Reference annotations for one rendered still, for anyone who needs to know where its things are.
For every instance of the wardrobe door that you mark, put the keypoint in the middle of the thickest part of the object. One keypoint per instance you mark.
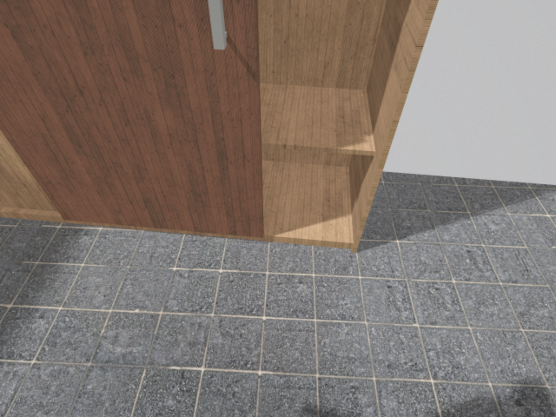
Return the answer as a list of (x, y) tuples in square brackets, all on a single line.
[(18, 187), (125, 114)]

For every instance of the handle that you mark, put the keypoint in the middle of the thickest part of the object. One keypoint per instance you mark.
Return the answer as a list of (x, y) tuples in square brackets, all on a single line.
[(217, 24)]

